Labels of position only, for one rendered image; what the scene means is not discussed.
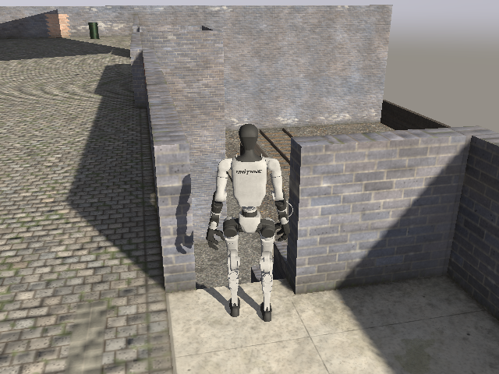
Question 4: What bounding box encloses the robot right thigh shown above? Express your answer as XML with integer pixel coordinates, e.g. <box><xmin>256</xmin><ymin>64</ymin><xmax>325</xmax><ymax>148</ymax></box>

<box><xmin>260</xmin><ymin>217</ymin><xmax>275</xmax><ymax>273</ymax></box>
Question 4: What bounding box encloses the right robot upper arm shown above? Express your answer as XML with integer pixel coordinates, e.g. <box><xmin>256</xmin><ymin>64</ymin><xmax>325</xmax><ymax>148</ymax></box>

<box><xmin>265</xmin><ymin>157</ymin><xmax>284</xmax><ymax>201</ymax></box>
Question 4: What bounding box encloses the robot left hand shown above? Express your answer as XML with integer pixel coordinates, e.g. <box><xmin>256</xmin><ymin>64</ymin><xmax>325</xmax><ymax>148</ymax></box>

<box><xmin>206</xmin><ymin>228</ymin><xmax>225</xmax><ymax>250</ymax></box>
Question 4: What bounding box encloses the left robot upper arm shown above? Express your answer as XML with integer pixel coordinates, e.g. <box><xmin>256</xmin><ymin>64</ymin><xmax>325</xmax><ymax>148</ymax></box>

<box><xmin>215</xmin><ymin>158</ymin><xmax>232</xmax><ymax>203</ymax></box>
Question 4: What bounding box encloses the robot right hand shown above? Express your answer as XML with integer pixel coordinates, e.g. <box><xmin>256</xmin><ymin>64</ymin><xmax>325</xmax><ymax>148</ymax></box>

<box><xmin>275</xmin><ymin>222</ymin><xmax>290</xmax><ymax>242</ymax></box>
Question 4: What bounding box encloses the left robot foot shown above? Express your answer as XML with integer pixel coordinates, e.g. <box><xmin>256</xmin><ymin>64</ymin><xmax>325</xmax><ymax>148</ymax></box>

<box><xmin>229</xmin><ymin>298</ymin><xmax>240</xmax><ymax>317</ymax></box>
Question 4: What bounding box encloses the robot left forearm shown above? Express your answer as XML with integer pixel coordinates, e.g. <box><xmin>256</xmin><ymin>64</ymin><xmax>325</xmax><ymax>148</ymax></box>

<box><xmin>208</xmin><ymin>191</ymin><xmax>223</xmax><ymax>230</ymax></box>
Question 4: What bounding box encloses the robot right forearm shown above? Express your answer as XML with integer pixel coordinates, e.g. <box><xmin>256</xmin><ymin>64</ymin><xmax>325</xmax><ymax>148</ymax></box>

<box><xmin>275</xmin><ymin>190</ymin><xmax>288</xmax><ymax>224</ymax></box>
